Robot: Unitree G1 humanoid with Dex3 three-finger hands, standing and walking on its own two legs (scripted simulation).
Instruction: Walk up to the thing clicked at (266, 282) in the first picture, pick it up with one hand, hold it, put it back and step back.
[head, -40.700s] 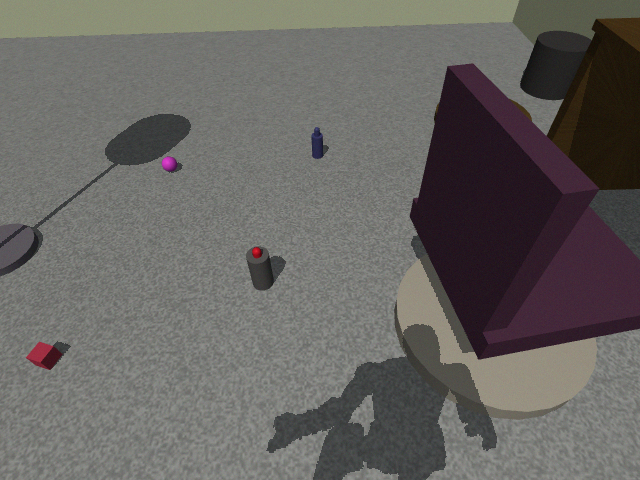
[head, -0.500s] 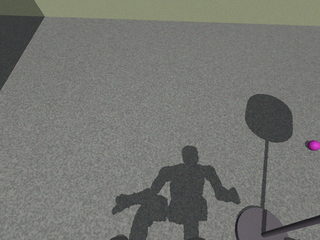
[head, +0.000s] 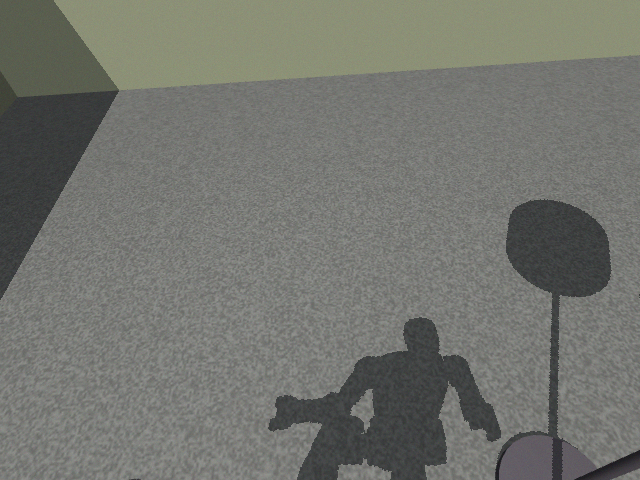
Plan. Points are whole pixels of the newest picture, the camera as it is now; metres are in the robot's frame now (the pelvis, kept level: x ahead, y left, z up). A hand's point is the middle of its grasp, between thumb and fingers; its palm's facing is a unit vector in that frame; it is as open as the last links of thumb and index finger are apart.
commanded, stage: walk up
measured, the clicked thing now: out of the picture +0.09 -1.69 -0.66
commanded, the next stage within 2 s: stand in 0.32 s
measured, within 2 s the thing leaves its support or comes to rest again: neither
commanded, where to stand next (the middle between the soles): +0.05 +0.00 m, yaw +2 degrees
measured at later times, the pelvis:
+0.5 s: pelvis +0.00 +0.02 +0.02, yaw +0 degrees
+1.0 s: pelvis +0.00 +0.03 +0.02, yaw +1 degrees
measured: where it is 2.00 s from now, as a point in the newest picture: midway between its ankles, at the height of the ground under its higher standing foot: outside the picture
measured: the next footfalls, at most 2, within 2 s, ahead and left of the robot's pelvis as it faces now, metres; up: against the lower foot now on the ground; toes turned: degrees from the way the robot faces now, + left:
none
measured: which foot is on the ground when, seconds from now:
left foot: down 0.00-1.00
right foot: down 0.00-1.00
